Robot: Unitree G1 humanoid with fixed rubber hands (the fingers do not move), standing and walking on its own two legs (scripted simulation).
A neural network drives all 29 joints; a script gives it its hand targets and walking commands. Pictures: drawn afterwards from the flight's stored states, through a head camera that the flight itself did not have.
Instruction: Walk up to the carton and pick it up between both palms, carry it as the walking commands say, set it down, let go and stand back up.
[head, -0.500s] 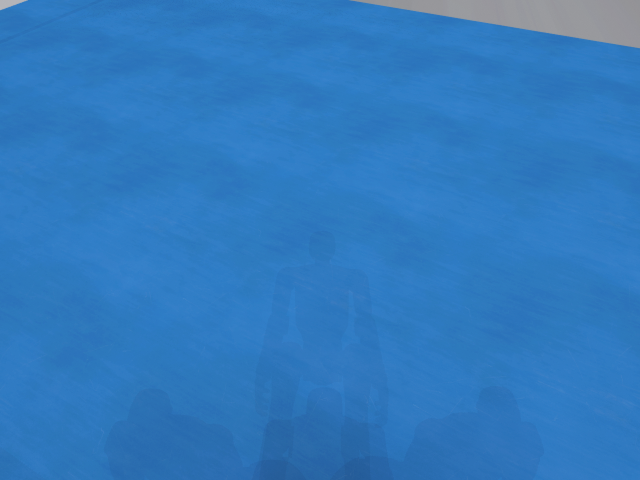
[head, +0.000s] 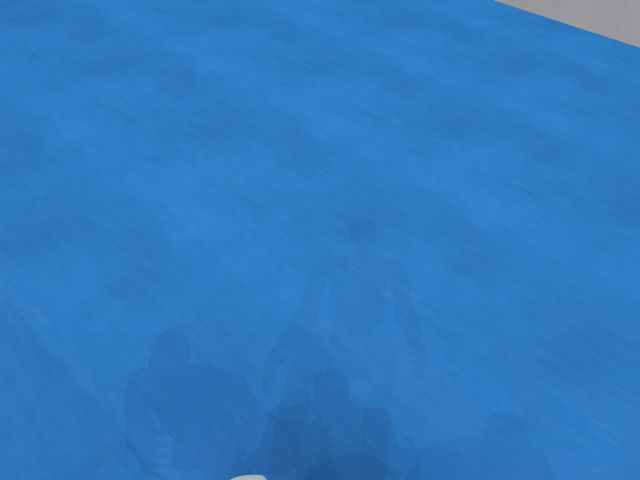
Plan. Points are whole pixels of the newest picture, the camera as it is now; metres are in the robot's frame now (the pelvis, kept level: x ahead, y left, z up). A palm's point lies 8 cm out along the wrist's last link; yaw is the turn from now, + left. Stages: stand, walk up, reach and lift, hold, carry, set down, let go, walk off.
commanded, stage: walk up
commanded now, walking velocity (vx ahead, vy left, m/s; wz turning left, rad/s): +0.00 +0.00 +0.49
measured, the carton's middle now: out of the picture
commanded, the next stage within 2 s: none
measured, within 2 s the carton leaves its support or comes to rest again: neither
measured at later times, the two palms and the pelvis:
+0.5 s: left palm out of the picture +0.05 +0.24 -0.11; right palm out of the picture +0.06 -0.24 -0.13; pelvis -0.01 -0.01 +0.01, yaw +11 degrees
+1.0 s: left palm out of the picture -0.10 +0.26 -0.12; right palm (435, 456) +0.18 -0.15 -0.11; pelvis -0.02 +0.02 +0.01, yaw +29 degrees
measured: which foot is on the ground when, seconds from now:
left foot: down 0.00-0.44, up 0.46-0.76, down 0.78-1.00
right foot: down 0.00-0.00, up 0.02-0.42, down 0.44-0.80, up 0.82-1.00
